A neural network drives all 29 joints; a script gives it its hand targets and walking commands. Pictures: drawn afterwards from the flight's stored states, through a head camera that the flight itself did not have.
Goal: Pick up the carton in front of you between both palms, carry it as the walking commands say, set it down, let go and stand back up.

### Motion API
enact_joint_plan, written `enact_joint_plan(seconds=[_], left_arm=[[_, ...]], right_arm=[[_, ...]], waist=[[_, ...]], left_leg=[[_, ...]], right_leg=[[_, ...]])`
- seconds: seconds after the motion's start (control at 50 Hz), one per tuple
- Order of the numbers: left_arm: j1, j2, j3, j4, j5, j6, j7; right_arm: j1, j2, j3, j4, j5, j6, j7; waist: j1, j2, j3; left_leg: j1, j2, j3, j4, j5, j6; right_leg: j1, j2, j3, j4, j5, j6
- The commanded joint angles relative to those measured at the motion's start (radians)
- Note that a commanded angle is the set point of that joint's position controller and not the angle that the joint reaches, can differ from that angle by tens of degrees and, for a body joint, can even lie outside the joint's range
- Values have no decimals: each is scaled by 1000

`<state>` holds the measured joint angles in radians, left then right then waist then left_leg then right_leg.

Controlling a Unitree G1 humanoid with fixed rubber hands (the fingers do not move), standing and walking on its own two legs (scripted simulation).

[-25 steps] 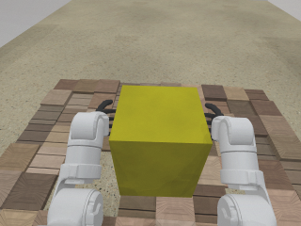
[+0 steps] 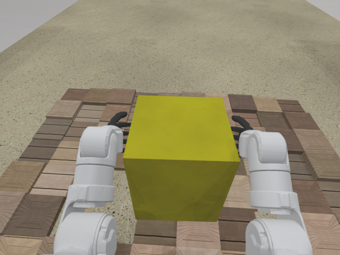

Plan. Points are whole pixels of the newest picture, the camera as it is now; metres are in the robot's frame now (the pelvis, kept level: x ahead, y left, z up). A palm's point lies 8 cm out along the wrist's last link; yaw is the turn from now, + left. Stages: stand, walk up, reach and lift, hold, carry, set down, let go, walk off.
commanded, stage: carry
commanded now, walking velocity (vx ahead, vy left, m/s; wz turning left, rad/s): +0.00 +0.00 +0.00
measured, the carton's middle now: (178, 159) +0.34 +0.00 +0.05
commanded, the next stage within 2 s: none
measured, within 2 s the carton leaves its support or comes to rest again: neither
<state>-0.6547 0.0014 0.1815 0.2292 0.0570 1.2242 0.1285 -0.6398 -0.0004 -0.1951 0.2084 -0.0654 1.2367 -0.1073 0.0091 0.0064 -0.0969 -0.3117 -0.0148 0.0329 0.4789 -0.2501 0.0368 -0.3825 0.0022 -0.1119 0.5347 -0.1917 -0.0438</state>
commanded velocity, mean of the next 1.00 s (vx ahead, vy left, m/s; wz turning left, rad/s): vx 0.47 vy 0.00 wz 0.00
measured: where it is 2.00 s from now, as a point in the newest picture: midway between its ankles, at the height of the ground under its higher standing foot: (172, 152)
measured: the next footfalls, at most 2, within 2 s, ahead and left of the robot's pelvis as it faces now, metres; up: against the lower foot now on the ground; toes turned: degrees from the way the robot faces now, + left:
left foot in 0.74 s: +0.33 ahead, +0.11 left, +0.00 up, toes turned +6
right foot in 1.20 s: +0.64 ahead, -0.05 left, +0.01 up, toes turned -6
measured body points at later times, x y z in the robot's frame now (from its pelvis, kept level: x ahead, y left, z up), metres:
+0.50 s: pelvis +0.08 -0.01 +0.01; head +0.06 -0.02 +0.46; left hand +0.43 +0.14 +0.14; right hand +0.44 -0.16 +0.14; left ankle +0.07 +0.10 -0.69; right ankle +0.07 -0.10 -0.73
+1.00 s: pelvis +0.32 +0.05 +0.01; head +0.38 +0.07 +0.46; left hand +0.72 +0.19 +0.12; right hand +0.70 -0.11 +0.12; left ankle +0.29 +0.11 -0.73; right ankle +0.37 -0.10 -0.66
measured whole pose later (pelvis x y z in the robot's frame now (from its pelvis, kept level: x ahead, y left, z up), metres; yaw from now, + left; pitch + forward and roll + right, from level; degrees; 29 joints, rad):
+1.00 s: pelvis +0.32 +0.05 +0.01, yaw +0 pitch +6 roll -2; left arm -0.79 -0.01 0.27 0.12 0.07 1.31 0.15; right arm -0.73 0.03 -0.28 0.09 -0.07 1.29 -0.13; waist -0.04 -0.01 0.01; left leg -0.26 -0.01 0.12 0.41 -0.25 0.09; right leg -0.68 -0.05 -0.04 1.01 -0.30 -0.01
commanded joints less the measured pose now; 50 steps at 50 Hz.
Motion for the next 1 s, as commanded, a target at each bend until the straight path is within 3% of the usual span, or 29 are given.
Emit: enact_joint_plan(seconds=[0.0,0.06,0.1,0.14,0.16,0.22,0.26,0.28,0.32,0.34,0.36,0.38,0.4,0.42,0.44,0.46,0.5,0.6,0.66,0.68,0.7,0.72,0.74,0.76,0.78,0.82,0.86,0.9,0.98], left_arm=[[-729,-1133,-557,-132,-427,-29,-244],[-729,-1133,-557,-133,-427,-29,-244],[-734,-1131,-557,-135,-429,-29,-244],[-746,-1129,-559,-141,-429,-28,-243],[-757,-1128,-560,-140,-429,-28,-242],[-737,-1124,-554,-118,-424,-27,-238],[-710,-1117,-542,-91,-412,-26,-237],[-709,-1119,-536,-85,-408,-26,-239],[-721,-1125,-532,-84,-409,-29,-242],[-724,-1124,-534,-90,-412,-31,-241],[-719,-1110,-534,-102,-414,-32,-238],[-728,-1098,-533,-108,-422,-31,-234],[-763,-1092,-542,-142,-433,-28,-229],[-811,-1083,-552,-197,-449,-24,-221],[-850,-1074,-565,-253,-470,-16,-212],[-882,-1067,-580,-307,-491,-8,-203],[-925,-1036,-575,-389,-506,10,-190],[-864,-984,-551,-346,-491,82,-197],[-866,-980,-539,-282,-473,102,-211],[-875,-986,-536,-261,-470,106,-215],[-881,-995,-534,-240,-467,109,-217],[-894,-996,-531,-218,-463,111,-219],[-896,-1005,-525,-196,-462,116,-222],[-940,-1022,-515,-193,-453,120,-222],[-968,-1033,-515,-191,-449,119,-220],[-975,-1068,-508,-182,-448,115,-217],[-918,-1111,-501,-153,-426,103,-211],[-872,-1147,-508,-145,-403,82,-205],[-805,-1177,-545,-176,-367,31,-191]], right_arm=[[-747,1099,558,-132,417,-39,225],[-748,1099,559,-133,417,-39,225],[-751,1100,559,-137,415,-39,225],[-758,1099,558,-138,415,-37,224],[-768,1099,561,-139,418,-36,224],[-764,1093,565,-129,427,-38,223],[-741,1085,554,-108,423,-42,222],[-744,1086,551,-108,421,-44,222],[-774,1097,560,-128,431,-48,222],[-796,1101,569,-145,441,-49,221],[-818,1104,578,-167,450,-47,219],[-838,1098,581,-176,457,-43,215],[-869,1085,586,-186,461,-39,207],[-879,1085,589,-200,468,-32,199],[-873,1080,585,-211,472,-25,190],[-866,1067,578,-231,473,-17,179],[-885,1026,565,-289,467,1,158],[-815,930,525,-256,400,67,129],[-836,921,511,-218,381,93,140],[-855,928,507,-204,381,98,146],[-856,933,499,-183,380,101,153],[-851,933,485,-161,380,102,160],[-850,918,465,-145,375,105,165],[-881,911,462,-135,368,100,167],[-898,950,465,-150,382,99,174],[-961,1018,484,-197,416,92,190],[-977,1077,504,-215,439,81,206],[-959,1123,521,-221,452,62,221],[-922,1169,575,-257,469,20,240]], waist=[[-3,6,-359],[-4,6,-359],[-5,2,-362],[-14,5,-323],[-18,9,-298],[-30,89,-291],[-39,143,-272],[-35,149,-263],[-18,94,-265],[3,37,-287],[32,-108,-306],[46,-217,-269],[57,-167,-228],[63,-106,-246],[60,-60,-276],[60,-57,-294],[69,-113,-307],[64,-146,-323],[57,-182,-316],[37,-177,-334],[-10,-140,-380],[-53,-64,-430],[-65,123,-510],[-80,320,-495],[-75,247,-453],[-68,87,-399],[-58,92,-398],[-62,123,-406],[-65,124,-390]], left_leg=[[91,139,-115,-70,87,17],[92,139,-115,-70,88,17],[81,133,-113,-93,-73,20],[44,118,-128,-114,-337,35],[31,125,-148,-125,-392,45],[96,184,-241,-204,-375,77],[143,239,-309,-244,-424,118],[127,251,-307,-234,-433,131],[42,206,-221,-178,-388,106],[-51,157,-147,-90,-357,75],[-211,83,-40,114,-323,30],[-431,12,39,281,-290,11],[-546,36,-4,415,-280,16],[-572,58,-29,498,-267,18],[-577,80,-38,534,-234,14],[-565,90,-35,517,-194,4],[-507,76,3,451,-115,-22],[-353,27,70,187,50,-32],[-194,-2,110,35,119,-9],[-74,-15,130,-3,179,5],[105,-35,164,-60,179,15],[329,37,91,-36,140,28],[526,284,-274,-42,13,74],[667,402,-592,-114,20,191],[635,378,-555,-98,19,204],[525,325,-399,-91,182,167],[467,304,-299,-120,299,141],[486,288,-241,-134,386,135],[565,259,-155,-141,513,135]], right_leg=[[163,-132,148,-78,3,-18],[163,-132,147,-78,4,-18],[155,-134,151,-105,-164,-13],[107,-115,158,-121,-412,-20],[77,-110,158,-107,-452,-24],[18,-42,63,36,-307,-10],[-43,4,3,83,-240,0],[-24,4,2,48,-233,-4],[115,5,11,-42,-215,-20],[246,-34,86,-88,-247,-44],[391,-170,322,-185,-419,-103],[513,-325,586,-276,-516,-175],[524,-398,695,-295,-434,-232],[526,-406,692,-271,-324,-255],[542,-384,619,-250,-264,-239],[542,-345,532,-250,-242,-208],[518,-276,395,-258,-109,-172],[518,-218,219,-191,274,-132],[465,-198,135,-129,353,-90],[418,-182,87,-55,430,-69],[352,-148,30,78,464,-37],[192,-124,12,239,322,-11],[-24,-72,11,466,-15,25],[-329,55,61,664,-362,35],[-414,-4,125,757,-344,2],[-419,-53,132,714,-235,-5],[-369,-76,122,629,-171,17],[-372,-70,95,564,-137,31],[-435,-60,48,408,-58,36]])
